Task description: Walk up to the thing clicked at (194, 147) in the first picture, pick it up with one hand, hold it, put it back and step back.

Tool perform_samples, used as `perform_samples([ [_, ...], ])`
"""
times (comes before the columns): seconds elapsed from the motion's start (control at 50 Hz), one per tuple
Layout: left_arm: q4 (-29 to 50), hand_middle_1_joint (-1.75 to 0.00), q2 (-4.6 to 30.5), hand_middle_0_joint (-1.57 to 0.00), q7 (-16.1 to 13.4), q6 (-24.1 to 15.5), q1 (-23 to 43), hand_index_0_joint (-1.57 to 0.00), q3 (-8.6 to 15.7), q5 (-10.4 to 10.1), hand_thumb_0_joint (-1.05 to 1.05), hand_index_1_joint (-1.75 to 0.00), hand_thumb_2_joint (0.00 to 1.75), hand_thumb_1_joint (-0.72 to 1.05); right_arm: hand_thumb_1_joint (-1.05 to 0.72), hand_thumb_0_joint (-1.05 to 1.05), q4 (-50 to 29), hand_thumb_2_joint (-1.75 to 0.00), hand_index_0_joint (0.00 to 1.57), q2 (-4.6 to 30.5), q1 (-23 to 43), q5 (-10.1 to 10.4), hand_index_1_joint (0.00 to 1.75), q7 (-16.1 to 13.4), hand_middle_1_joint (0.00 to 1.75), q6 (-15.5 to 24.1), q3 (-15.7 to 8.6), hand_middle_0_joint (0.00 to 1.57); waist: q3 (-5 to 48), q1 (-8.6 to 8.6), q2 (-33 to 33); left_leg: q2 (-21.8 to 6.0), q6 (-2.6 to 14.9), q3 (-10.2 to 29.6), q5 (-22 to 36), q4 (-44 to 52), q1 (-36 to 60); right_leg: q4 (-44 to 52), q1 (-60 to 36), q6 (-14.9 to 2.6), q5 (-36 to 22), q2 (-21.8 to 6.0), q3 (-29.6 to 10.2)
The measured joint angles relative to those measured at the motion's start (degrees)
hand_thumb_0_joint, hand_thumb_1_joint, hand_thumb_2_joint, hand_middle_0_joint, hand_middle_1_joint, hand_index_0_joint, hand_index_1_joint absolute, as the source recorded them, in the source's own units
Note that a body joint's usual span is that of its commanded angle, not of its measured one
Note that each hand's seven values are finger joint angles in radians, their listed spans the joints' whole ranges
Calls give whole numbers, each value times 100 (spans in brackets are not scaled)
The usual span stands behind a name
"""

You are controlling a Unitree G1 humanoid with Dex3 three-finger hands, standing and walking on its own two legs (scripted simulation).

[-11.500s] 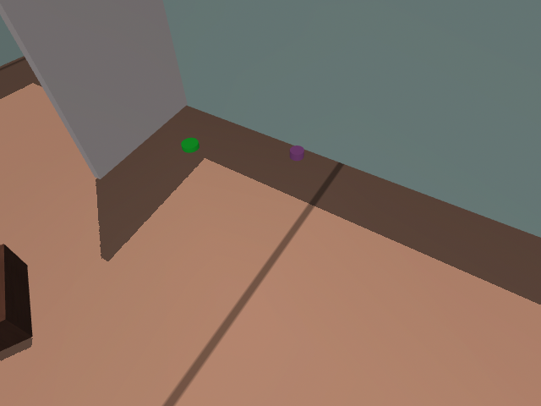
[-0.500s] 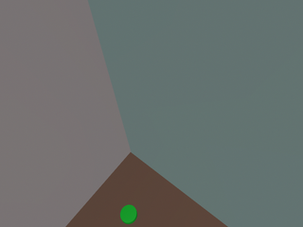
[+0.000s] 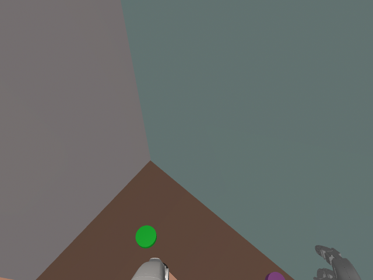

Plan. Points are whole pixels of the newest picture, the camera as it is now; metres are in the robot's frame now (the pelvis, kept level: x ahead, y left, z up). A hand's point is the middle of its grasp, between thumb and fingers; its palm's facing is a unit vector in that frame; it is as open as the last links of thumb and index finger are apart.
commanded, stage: walk up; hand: left
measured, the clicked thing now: (146, 236) +0.38 +0.21 -0.73
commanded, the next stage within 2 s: stand in 0.64 s
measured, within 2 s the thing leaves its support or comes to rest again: neither
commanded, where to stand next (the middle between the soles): +0.01 -0.02 m, yaw +4 degrees
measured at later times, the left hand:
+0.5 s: hand out of the picture +0.05 +0.26 -0.12, palm faces +0.01 -0.93 -0.37, open 7.4 cm
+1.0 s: hand out of the picture +0.09 +0.22 -0.14, palm faces +0.05 -0.95 -0.32, open 7.4 cm
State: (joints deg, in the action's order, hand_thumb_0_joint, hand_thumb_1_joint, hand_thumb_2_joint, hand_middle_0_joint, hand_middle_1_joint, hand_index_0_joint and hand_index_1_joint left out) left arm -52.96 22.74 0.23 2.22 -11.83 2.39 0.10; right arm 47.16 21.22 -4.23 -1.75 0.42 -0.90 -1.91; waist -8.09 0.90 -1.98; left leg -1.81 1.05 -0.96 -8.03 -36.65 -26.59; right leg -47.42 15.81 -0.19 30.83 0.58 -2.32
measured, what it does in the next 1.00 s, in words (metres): steps on the spot: right foot, then left foot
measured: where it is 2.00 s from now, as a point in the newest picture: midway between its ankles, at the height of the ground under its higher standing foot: outside the picture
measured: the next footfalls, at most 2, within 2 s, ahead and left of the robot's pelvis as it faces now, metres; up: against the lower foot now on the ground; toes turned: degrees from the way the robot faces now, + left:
right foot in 0.02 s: +0.00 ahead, -0.13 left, +0.00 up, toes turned +1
left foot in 0.32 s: +0.04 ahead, +0.08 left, +0.00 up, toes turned +5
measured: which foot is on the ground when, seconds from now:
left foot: down 0.00-0.08, up 0.10-0.30, down 0.32-1.00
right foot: up 0.00-0.00, down 0.02-0.36, up 0.38-0.62, down 0.64-1.00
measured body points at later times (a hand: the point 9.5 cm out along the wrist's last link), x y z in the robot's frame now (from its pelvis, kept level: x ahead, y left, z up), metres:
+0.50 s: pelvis +0.00 -0.02 +0.02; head +0.01 -0.01 +0.47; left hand +0.05 +0.31 -0.09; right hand +0.06 -0.32 -0.09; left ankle -0.02 +0.10 -0.71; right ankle +0.03 -0.15 -0.67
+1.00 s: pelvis +0.02 -0.04 +0.02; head +0.01 -0.03 +0.47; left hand +0.09 +0.26 -0.11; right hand +0.06 -0.35 -0.11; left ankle +0.00 +0.07 -0.71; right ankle +0.12 -0.17 -0.71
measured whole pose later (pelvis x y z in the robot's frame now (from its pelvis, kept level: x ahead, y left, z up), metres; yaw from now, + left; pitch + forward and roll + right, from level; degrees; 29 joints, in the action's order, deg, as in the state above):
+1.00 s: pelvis +0.02 -0.04 +0.02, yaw +5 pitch -4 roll +0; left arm -56.7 21.9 1.4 -0.6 -9.3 0.9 0.6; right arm 59.4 19.6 -15.6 -1.3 0.7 -0.1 -0.9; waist -3.5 -0.5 -2.7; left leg 0.7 0.3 0.0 -19.2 -33.1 -9.8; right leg -30.8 17.8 0.2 8.3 -1.4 -0.5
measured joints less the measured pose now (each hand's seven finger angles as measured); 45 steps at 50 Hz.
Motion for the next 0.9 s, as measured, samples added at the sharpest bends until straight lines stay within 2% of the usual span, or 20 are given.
perform_samples([
  [0.06,-167,-30,-86,-20,13,-41,-175,-20,86,124,0,-30,89,90,-90,0,7,-90,21,165,-5,28,30,-6,30,-82,-69,20,45,-39,359,-146,-61,183,-173,-307,-143,620,-277,-56,-567,156,272],
  [0.1,-150,-30,-90,-20,40,-27,-358,-20,105,231,0,-30,89,90,-90,0,129,-90,21,165,-172,76,30,-59,30,-134,-111,20,184,35,368,91,-60,415,-1142,-727,-264,611,-248,-104,-574,95,288],
  [0.14,-154,-30,-71,-20,44,-25,-495,-20,114,262,1,-30,89,90,-90,0,288,-90,21,162,-315,121,30,-61,30,-148,-113,20,256,214,224,383,-65,497,-1536,-1342,-253,673,-230,-131,-627,-56,106],
  [0.18,-193,-30,-132,-20,17,-70,-549,-20,105,260,1,-30,89,90,-90,0,385,-90,21,231,-448,175,30,-48,30,-99,-121,20,278,191,292,523,-43,632,-1528,-1666,-132,918,-289,-80,-783,-116,118],
  [0.22,-179,-30,-174,-20,19,-138,-562,-20,93,269,1,-30,89,90,-90,0,468,-90,20,266,-596,202,30,-57,30,-42,-105,20,308,141,384,494,-60,612,-1521,-1534,139,1113,-316,-59,-895,-128,185],
  [0.3,92,-30,-103,-20,99,-231,-530,-20,86,254,1,-30,89,90,-90,0,650,-90,20,200,-918,146,30,6,30,76,-30,20,348,83,370,346,-71,209,-1626,-224,990,1081,-282,-35,-836,-208,382],
  [0.34,212,-30,19,-20,128,-234,-464,-20,89,194,1,-30,89,90,-91,0,727,-90,20,41,-976,103,30,25,30,157,-32,20,235,95,93,512,7,61,-1010,347,1322,820,-258,-8,-680,-410,347],
  [0.36,242,-30,65,-20,125,-226,-472,-20,97,161,1,-30,89,90,-90,0,711,-90,20,-45,-993,68,30,42,30,208,-26,20,194,127,-76,602,29,-43,-940,455,1437,543,-168,-62,-679,-483,199],
  [0.38,237,-30,55,-20,118,-204,-491,-20,96,144,1,-30,89,90,-90,0,651,-90,20,-79,-1053,35,30,66,30,269,-20,20,230,90,-100,597,47,-57,-954,469,1475,155,-11,-95,-510,-429,122],
  [0.42,175,-30,4,-20,119,-158,-463,-20,42,154,1,-30,89,90,-90,0,531,-90,21,-81,-1230,50,30,103,30,378,-33,20,335,-87,47,463,117,106,-986,500,1537,-499,285,-131,-165,-227,151],
  [0.46,213,-30,18,-20,153,-199,-420,-20,14,135,1,-30,89,90,-90,0,463,-90,21,-70,-1377,67,30,114,30,416,-21,20,381,-179,108,344,134,215,-923,691,1688,-729,536,-163,-205,-177,132],
  [0.54,364,-30,104,-20,184,-372,-327,-20,28,70,1,-30,89,90,-90,0,391,-90,21,22,-1467,74,30,108,30,398,0,20,339,-249,80,200,-48,253,-902,808,1854,-7,791,-89,-772,-372,137],
  [0.62,345,-30,145,-20,0,-517,-213,-20,32,3,1,-30,89,90,-90,0,275,-90,21,170,-1328,85,30,118,30,101,-34,20,243,-315,116,107,-196,281,-1334,72,1618,1243,500,-25,-2123,-357,250],
  [0.64,307,-30,131,-20,-66,-545,-184,-20,41,9,1,-30,89,90,-90,0,247,-90,21,221,-1258,100,30,115,30,15,-57,20,218,-301,183,55,-198,287,-1524,-276,1478,1297,470,45,-2169,-301,274],
  [0.66,257,-30,76,-20,-106,-537,-125,-20,35,59,1,-30,89,90,-90,0,278,-90,21,263,-1144,133,30,70,30,-38,-78,20,170,-296,302,41,-122,408,-1765,-599,1335,1139,539,72,-2074,-225,312],
  [0.7,196,-30,-17,-20,-95,-484,-23,-20,-57,138,1,-30,89,90,-90,0,324,-90,20,281,-1003,173,30,-5,30,-92,-99,20,151,-277,426,166,13,566,-2281,-1095,1080,970,630,36,-1957,-193,362],
  [0.74,149,-30,-89,-20,-44,-402,85,-20,-131,182,1,-30,89,90,-91,0,382,-90,20,254,-959,173,30,1,30,-59,-87,20,179,-247,436,224,70,423,-2626,-1175,977,997,636,-31,-1943,-239,393],
  [0.78,121,-30,-133,-20,7,-334,184,-20,-183,188,1,-30,89,90,-91,0,475,-90,20,209,-985,158,30,33,30,14,-76,20,232,-232,421,206,114,209,-2388,-803,1055,1103,613,-25,-1995,-276,448],
  [0.84,26,-30,-123,-20,42,-263,271,-20,-187,136,1,-30,89,90,-91,0,693,-90,20,61,-1034,83,30,42,30,81,-52,20,262,-164,201,267,24,48,-1222,-204,1310,1124,570,34,-1965,-346,338],
  [0.9,-137,-30,-141,-20,73,-175,263,-20,-163,63,1,-30,89,90,-91,0,892,-90,20,-48,-1185,3,30,55,30,66,11,20,459,-201,124,228,38,71,-1262,10,1403,1112,541,47,-1333,-204,220],
])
